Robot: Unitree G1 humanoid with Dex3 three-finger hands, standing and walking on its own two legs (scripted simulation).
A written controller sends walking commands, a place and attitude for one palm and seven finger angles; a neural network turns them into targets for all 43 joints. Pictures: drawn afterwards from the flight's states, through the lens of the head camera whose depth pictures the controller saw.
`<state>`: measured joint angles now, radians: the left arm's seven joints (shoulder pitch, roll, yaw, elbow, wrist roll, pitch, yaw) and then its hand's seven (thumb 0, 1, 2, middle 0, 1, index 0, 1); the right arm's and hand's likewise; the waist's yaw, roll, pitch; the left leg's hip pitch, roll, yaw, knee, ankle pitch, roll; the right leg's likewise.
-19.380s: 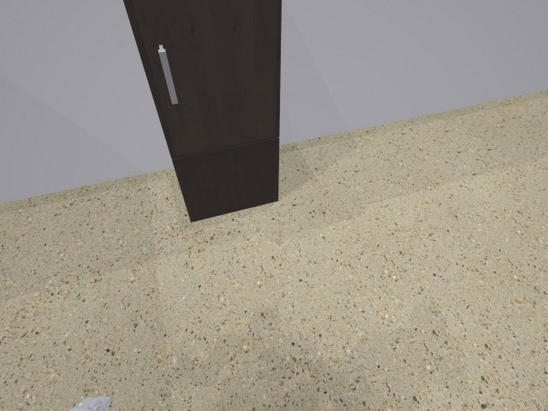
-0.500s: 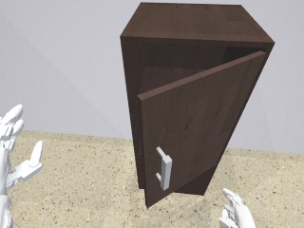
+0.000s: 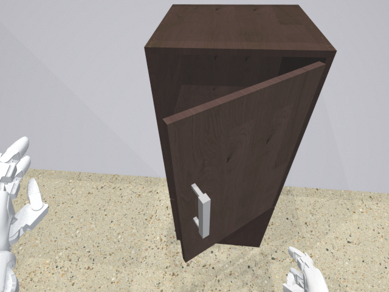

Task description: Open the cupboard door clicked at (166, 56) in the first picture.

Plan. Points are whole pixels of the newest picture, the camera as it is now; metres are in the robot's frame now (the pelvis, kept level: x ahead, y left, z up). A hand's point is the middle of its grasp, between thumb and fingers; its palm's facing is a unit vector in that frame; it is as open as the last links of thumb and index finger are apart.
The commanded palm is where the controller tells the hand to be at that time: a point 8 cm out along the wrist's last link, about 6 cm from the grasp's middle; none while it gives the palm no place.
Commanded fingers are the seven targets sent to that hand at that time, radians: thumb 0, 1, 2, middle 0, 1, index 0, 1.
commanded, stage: step back with the hand held close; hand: left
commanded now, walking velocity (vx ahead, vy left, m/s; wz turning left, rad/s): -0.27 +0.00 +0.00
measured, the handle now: (199, 211) +0.31 +0.04 -0.03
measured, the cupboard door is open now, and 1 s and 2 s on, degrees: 37 37 37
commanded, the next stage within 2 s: stop stepping back and stand still in 1.26 s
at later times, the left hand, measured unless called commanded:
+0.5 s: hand (35, 226) +0.16 +0.26 +0.15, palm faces +0.38 -0.78 -0.50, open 7.4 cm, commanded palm +0.10 +0.30 +0.17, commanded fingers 0.00 0.90 0.90 -0.20 -0.30 -0.20 -0.30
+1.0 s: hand out of the picture +0.09 +0.28 +0.15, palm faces +0.41 -0.79 -0.46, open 7.4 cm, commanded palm +0.02 +0.33 +0.17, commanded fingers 0.00 0.90 0.90 -0.20 -0.30 -0.20 -0.30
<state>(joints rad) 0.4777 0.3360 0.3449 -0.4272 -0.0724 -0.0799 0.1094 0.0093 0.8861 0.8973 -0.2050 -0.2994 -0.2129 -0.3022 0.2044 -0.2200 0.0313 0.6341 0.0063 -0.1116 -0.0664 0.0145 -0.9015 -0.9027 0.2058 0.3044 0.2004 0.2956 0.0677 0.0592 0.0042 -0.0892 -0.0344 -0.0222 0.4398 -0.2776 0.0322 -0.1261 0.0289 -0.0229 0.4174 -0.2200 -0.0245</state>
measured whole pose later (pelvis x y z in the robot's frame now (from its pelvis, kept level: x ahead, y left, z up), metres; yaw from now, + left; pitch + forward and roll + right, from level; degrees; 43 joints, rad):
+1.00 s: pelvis -0.11 +0.02 -0.02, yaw +3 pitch +1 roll -3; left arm 0.55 0.43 0.43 -0.57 -0.03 -0.23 0.14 0.01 0.88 0.90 -0.21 -0.30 -0.22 -0.30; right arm 0.18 -0.22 -0.01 0.59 0.00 -0.04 -0.05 0.01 -0.90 -0.90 0.21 0.30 0.20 0.30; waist -0.03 -0.02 0.03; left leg -0.47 -0.03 -0.02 0.64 -0.20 0.04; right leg -0.39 0.05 0.04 0.56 -0.18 0.02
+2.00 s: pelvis -0.28 +0.01 -0.01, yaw -4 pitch +0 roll -1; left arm 0.56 0.41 0.43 -0.44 -0.03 -0.24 0.15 0.01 0.88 0.90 -0.21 -0.30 -0.22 -0.30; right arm 0.30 -0.22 0.01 0.67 -0.01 -0.12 -0.07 0.01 -0.90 -0.90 0.21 0.30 0.20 0.30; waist 0.02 0.00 -0.06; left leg -0.34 0.02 0.01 0.61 -0.20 0.01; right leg -0.13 0.04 -0.03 0.50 -0.37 -0.03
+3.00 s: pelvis -0.32 +0.03 +0.00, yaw -1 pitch -1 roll -1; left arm 0.34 0.19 -0.01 1.10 0.01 0.03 -0.01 0.01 0.93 0.90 -0.20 -0.30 -0.21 -0.30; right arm 0.24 -0.24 0.01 1.10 -0.03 0.03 -0.01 0.01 -0.91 -0.90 0.20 0.30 0.20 0.29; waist 0.00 -0.03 0.07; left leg -0.32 -0.02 -0.01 0.44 -0.11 0.03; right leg -0.14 0.01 -0.06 0.45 -0.29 -0.01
